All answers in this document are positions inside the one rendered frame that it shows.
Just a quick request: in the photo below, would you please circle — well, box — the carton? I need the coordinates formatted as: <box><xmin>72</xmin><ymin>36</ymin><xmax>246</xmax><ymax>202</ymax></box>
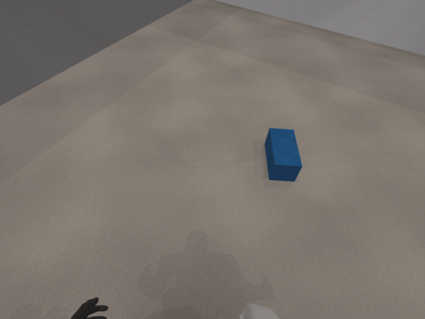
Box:
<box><xmin>265</xmin><ymin>128</ymin><xmax>302</xmax><ymax>181</ymax></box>

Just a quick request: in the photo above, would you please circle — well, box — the robot right thigh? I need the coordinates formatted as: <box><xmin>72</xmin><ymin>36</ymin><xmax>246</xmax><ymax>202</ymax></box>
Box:
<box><xmin>238</xmin><ymin>306</ymin><xmax>280</xmax><ymax>319</ymax></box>

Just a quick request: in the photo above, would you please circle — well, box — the robot left hand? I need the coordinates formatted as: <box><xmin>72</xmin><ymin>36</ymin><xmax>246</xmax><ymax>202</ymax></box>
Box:
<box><xmin>71</xmin><ymin>297</ymin><xmax>108</xmax><ymax>319</ymax></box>

